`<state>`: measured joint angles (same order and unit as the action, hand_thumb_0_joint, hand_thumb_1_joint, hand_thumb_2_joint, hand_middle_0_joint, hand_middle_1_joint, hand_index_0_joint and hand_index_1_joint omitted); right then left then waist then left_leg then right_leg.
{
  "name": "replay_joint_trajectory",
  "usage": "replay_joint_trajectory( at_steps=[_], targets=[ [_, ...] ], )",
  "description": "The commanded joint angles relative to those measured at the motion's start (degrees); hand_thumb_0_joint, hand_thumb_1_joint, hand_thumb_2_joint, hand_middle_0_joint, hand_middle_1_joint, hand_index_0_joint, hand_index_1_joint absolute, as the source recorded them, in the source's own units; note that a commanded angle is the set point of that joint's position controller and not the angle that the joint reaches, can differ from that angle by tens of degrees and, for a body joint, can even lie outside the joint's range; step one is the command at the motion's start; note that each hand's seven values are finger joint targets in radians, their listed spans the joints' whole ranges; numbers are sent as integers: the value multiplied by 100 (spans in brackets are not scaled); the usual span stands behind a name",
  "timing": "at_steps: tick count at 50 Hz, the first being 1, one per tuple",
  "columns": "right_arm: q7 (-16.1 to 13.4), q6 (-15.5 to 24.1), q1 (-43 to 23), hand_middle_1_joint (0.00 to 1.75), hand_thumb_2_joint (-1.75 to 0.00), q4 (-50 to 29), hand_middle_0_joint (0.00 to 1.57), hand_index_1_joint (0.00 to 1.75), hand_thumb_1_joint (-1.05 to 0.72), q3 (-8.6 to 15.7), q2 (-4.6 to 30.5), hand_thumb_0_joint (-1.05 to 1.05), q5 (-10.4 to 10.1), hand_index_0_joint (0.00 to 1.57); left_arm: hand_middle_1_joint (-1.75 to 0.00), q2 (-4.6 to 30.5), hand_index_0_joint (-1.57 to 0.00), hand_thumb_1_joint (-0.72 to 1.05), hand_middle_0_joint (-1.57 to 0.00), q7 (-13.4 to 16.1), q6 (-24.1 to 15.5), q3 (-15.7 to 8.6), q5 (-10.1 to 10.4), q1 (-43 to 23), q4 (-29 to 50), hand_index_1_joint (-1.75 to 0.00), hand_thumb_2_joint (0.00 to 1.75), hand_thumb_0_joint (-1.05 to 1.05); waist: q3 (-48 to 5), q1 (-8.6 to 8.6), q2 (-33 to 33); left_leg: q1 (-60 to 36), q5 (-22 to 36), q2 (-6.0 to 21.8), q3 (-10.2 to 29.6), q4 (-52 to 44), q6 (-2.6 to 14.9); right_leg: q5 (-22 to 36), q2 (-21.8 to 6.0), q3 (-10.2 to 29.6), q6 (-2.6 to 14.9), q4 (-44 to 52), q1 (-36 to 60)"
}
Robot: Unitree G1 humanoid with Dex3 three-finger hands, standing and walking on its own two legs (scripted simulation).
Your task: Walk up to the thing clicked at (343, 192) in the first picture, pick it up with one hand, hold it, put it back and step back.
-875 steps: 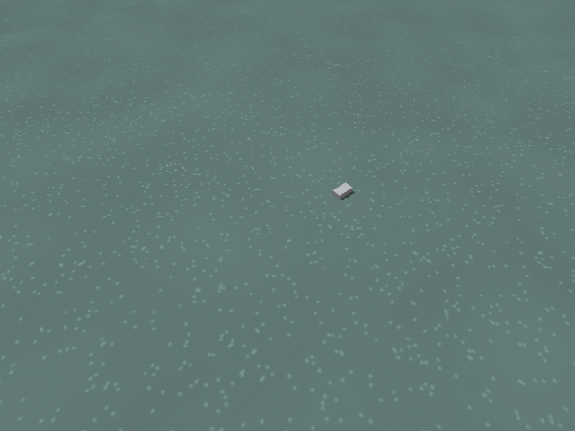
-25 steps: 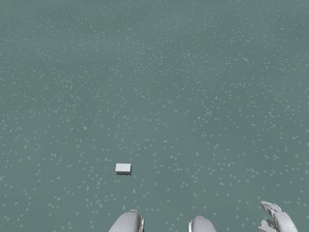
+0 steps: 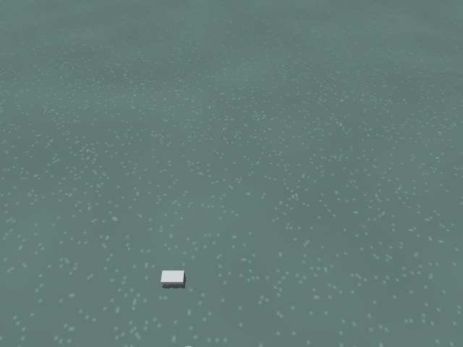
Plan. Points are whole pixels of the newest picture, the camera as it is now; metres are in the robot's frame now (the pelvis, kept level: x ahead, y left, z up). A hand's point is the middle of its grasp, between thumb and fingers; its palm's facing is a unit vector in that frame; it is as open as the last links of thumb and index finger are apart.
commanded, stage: walk up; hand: left
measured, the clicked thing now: (172, 277) +0.51 +0.24 -0.74
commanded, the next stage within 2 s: stand in 1.18 s
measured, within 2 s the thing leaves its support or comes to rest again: neither
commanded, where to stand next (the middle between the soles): +0.11 -0.01 m, yaw +0 degrees
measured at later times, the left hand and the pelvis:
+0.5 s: hand out of the picture +0.11 +0.24 -0.13, palm faces -0.01 -0.95 -0.32, open 7.4 cm; pelvis +0.01 -0.01 +0.02, yaw +0 degrees
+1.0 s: hand out of the picture +0.09 +0.24 -0.14, palm faces -0.02 -0.95 -0.32, open 7.4 cm; pelvis +0.02 -0.01 +0.03, yaw +0 degrees
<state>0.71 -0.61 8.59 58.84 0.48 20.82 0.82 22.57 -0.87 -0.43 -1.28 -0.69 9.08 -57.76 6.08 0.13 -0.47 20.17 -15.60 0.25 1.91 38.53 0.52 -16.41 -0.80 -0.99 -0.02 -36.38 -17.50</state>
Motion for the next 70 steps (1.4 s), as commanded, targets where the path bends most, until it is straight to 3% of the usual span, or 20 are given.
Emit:
replay_joint_trajectory(
  at_steps=[1,8,12,16,20,26,29,36,39,47,51,57,58,61,63,65,67,70],
  targets=[
    [-41,220,-575,30,-90,-357,20,30,-90,289,1312,0,-22,20,-30,1135,-20,90,-20,88,-154,-254,43,-253,199,-30,90,0,-683,50,471,-192,-1114,482,935,-1414,213,-828,-523,863,340,1232,208],
    [-54,246,-652,30,-90,-64,20,30,-90,213,1240,0,-103,20,-30,1108,-20,90,-20,79,-170,-163,85,-405,-119,-30,90,0,-596,48,92,-512,-91,561,809,-1665,174,43,-604,766,228,1577,427],
    [-68,271,-614,30,-90,108,20,30,-90,200,1219,0,-136,20,-30,1086,-20,90,-20,82,-189,-146,94,-556,-224,-30,90,0,-892,-21,-62,-962,976,562,593,-1619,143,865,-703,726,177,1715,701],
    [-74,242,-685,30,-90,210,20,30,-90,180,1163,0,-142,20,-30,1056,-20,90,-20,90,-184,-145,101,-649,-314,-30,90,0,-980,-27,-159,-1140,1300,572,494,-1691,102,1081,-764,699,131,1891,891],
    [-78,243,-793,30,-90,270,20,30,-90,179,1161,0,-120,20,-30,1016,-20,90,-20,82,-149,-145,101,-718,-369,-30,90,0,-911,-1,-41,-1145,1201,623,520,-1923,73,976,-729,589,84,1952,938],
    [-68,232,-884,30,-90,342,20,30,-90,196,1185,0,-63,20,-30,976,-20,90,-20,62,-106,-154,70,-778,-431,-30,90,0,-632,-11,97,-914,222,651,642,-2296,43,283,-659,584,90,2116,782],
    [-56,248,-934,30,-90,328,20,30,-90,197,1201,0,-51,20,-30,959,-20,90,-20,50,-111,-160,53,-669,-449,-30,90,0,-675,29,223,-858,-18,688,713,-2441,61,249,-620,545,95,2096,888],
    [-69,292,-828,30,-90,340,20,30,-90,180,1141,0,-59,20,-30,955,-20,90,-20,42,-126,-177,57,-654,-462,-30,90,0,-976,28,154,-1059,718,673,576,-2326,34,856,-673,553,79,2037,1147],
    [-79,276,-796,30,-90,371,20,30,-90,193,1119,0,-67,20,-30,967,-20,90,-20,56,-112,-177,56,-673,-483,-30,90,0,-907,0,87,-1088,855,684,560,-2303,35,856,-671,551,77,2051,1084],
    [-86,233,-751,30,-90,421,20,30,-90,203,1121,0,-71,20,-30,952,-20,90,-20,69,-99,-162,63,-569,-535,-30,90,0,-858,-12,-11,-1193,730,643,530,-2276,47,797,-674,586,72,2134,970],
    [-91,231,-691,30,-90,463,20,30,-90,205,1106,0,-81,20,-30,930,-20,90,-20,78,-103,-176,60,-591,-541,-30,90,0,-919,-32,-25,-1271,1115,650,502,-2220,44,922,-680,565,72,2140,1058],
    [-92,218,-751,30,-90,472,20,30,-90,196,1091,0,-71,20,-30,922,-20,90,-20,89,-88,-180,61,-582,-533,-30,90,0,-771,-11,28,-1211,1001,658,506,-2285,32,849,-670,567,65,2176,1026],
    [-92,214,-782,30,-90,462,20,30,-90,195,1110,0,-66,20,-30,912,-20,90,-20,88,-86,-177,53,-573,-535,-30,90,0,-747,-15,39,-1184,891,653,507,-2287,44,805,-650,563,61,2204,972],
    [-87,192,-669,30,-90,431,20,30,-90,202,1159,0,-8,20,-30,977,-20,90,-20,99,-81,-179,6,-559,-502,-30,90,0,-707,-28,221,-888,-168,638,588,-2507,22,77,-608,570,75,2141,957],
    [-76,183,-700,30,-90,403,20,30,-90,205,1138,0,-8,20,-30,940,-20,90,-20,89,-86,-162,0,-467,-505,-30,90,0,-532,12,180,-791,-293,609,595,-2518,27,-120,-601,588,70,2170,795],
    [-71,201,-740,30,-90,344,20,30,-90,211,1102,0,-12,20,-30,962,-20,90,-20,97,-110,-163,-9,-494,-469,-30,90,0,-648,4,33,-940,89,635,581,-2411,53,88,-631,591,83,2134,808],
    [-71,233,-691,30,-90,360,20,30,-90,199,1122,0,-23,20,-30,936,-20,90,-20,103,-154,-158,1,-582,-428,-30,90,0,-764,-28,72,-1130,731,650,525,-2276,63,647,-703,631,92,2139,932],
    [-76,256,-658,30,-90,370,20,30,-90,201,1117,0,-16,20,-30,987,-20,90,-20,112,-181,-155,23,-569,-417,-30,90,0,-859,-29,-12,-1257,1177,669,511,-2210,53,948,-702,607,81,2104,1021]
  ],
)
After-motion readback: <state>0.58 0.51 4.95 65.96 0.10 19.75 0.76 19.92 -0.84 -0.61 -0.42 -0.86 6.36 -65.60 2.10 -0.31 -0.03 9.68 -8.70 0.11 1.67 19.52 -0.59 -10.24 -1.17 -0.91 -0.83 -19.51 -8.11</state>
